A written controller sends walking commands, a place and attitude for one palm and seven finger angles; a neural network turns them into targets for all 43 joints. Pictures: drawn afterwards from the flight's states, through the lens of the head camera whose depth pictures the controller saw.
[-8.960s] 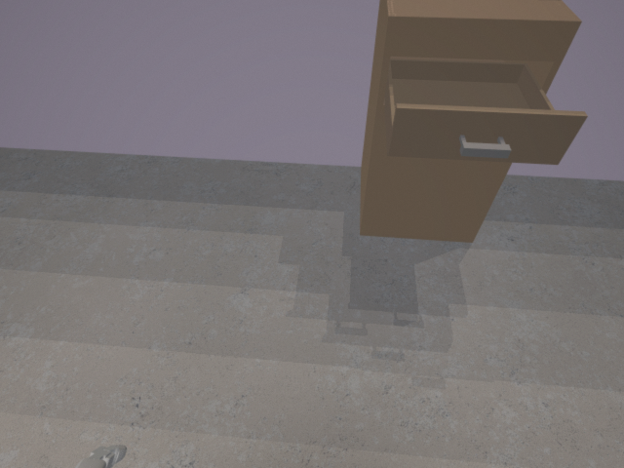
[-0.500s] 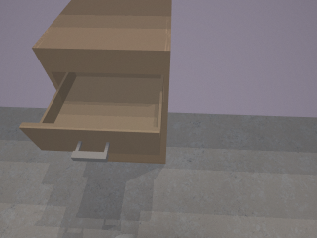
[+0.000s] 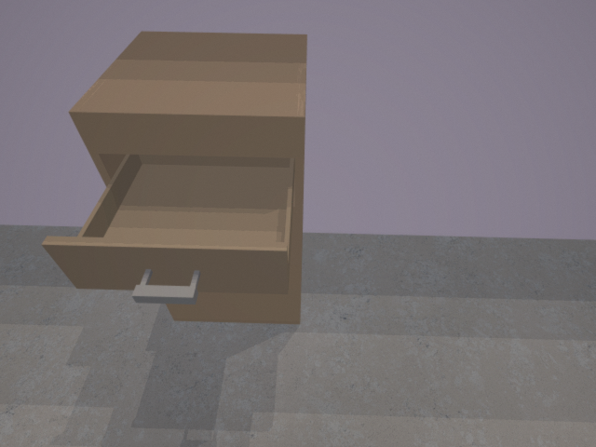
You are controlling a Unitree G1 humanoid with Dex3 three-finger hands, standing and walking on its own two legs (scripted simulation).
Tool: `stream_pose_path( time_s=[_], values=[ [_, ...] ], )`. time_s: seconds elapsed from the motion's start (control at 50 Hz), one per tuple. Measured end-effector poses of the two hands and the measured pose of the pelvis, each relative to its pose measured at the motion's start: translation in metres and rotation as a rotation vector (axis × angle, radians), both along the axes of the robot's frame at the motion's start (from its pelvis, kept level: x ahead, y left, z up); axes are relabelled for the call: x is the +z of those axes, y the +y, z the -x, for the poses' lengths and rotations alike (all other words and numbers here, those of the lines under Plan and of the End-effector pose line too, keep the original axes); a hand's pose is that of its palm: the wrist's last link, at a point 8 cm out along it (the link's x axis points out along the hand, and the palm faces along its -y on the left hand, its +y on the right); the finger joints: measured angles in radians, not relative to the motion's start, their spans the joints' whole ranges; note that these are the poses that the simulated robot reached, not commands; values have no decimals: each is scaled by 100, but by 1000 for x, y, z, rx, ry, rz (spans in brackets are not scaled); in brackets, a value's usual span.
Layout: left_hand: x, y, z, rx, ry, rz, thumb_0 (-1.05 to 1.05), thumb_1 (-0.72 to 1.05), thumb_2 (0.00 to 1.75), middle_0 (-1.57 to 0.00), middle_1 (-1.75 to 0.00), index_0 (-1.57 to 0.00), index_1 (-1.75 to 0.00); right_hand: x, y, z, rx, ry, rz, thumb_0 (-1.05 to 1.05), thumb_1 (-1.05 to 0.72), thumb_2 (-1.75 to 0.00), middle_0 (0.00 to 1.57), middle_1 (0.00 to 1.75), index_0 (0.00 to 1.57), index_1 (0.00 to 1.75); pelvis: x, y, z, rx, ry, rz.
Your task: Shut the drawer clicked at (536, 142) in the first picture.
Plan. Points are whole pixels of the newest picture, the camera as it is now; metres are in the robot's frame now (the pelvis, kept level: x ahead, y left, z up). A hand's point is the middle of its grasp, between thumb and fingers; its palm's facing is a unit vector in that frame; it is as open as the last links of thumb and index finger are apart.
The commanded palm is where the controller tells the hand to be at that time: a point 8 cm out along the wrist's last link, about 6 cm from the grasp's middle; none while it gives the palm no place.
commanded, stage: come to a stop and stand still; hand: left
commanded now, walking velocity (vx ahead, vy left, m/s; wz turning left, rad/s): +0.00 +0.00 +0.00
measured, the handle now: (169, 284) +0.39 +0.27 -0.08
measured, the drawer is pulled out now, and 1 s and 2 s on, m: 0.26 0.26 0.26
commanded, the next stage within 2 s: look again from close up in 1.26 s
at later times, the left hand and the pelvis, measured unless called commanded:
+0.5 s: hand out of the picture -0.04 +0.17 -0.18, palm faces +0.07 -0.99 -0.14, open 7.3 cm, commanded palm none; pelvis +0.00 +0.03 +0.00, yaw -1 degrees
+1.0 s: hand out of the picture +0.03 +0.20 -0.17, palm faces +0.03 -0.98 -0.19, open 7.3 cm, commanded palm none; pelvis +0.03 +0.03 +0.00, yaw -1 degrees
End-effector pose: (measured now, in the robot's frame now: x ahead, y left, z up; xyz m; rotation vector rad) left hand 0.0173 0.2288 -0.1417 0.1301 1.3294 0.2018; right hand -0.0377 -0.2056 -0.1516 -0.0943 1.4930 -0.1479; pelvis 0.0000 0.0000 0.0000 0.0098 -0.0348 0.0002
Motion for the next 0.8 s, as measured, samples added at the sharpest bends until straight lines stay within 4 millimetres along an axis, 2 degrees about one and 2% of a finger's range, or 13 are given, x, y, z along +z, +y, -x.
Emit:
stream_pose_path(
  time_s=[0.14, 0.28, 0.38, 0.5, 0.64, 0.8],
  values=[
    [-2, -3, 32, 10, 75, 24, 0, 92, 89, -20, -30, -20, -30, 3, 16, 37, -33, 65, -17, 0, -90, -90, 20, 30, 20, 30, 1, 7, 6, -7, 13, 0],
    [-6, -8, 57, 24, 141, 61, 0, 91, 89, -20, -30, -20, -30, 6, 31, 48, -48, 85, -20, 0, -90, -90, 20, 30, 20, 30, 0, 16, 6, -13, 25, 1],
    [-7, -10, 64, 29, 163, 80, 0, 91, 89, -20, -30, -20, -30, 6, 40, 39, -46, 65, -22, 0, -90, -90, 20, 30, 20, 30, 0, 23, 4, -15, 31, 0],
    [-7, -7, 61, 26, 165, 85, 0, 91, 89, -20, -30, -20, -30, 3, 47, 15, -38, 14, -25, 0, -90, -90, 20, 30, 20, 30, 0, 29, -2, -18, 34, 0],
    [-5, 0, 46, 13, 144, 71, 0, 91, 89, -20, -30, -20, -30, 1, 50, -16, -24, -49, -26, 0, -90, -90, 20, 30, 20, 30, 1, 34, -11, -22, 32, 0],
    [-3, 10, 22, -5, 116, 48, 0, 91, 89, -20, -30, -20, -30, 1, 40, -32, -16, -57, -4, 0, -91, -90, 20, 30, 20, 30, 1, 35, -21, -24, 31, 1]
  ],
)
